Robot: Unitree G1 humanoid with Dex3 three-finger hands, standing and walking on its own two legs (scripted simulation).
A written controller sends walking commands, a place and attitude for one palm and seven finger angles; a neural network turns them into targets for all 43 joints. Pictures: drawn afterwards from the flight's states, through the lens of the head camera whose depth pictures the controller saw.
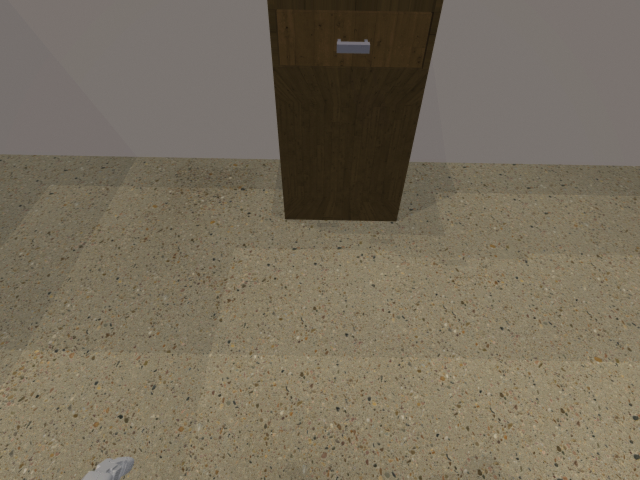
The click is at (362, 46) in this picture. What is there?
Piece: drawer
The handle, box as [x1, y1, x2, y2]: [337, 39, 369, 53]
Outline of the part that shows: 337,41 337,52 369,52 369,42 367,41 367,39 364,39 363,42 345,42 341,41 340,39 338,39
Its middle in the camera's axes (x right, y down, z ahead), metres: +0.10 -0.60 +1.19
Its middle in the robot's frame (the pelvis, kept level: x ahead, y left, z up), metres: +1.30 -0.04 +0.02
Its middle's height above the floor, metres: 0.79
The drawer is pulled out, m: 0.00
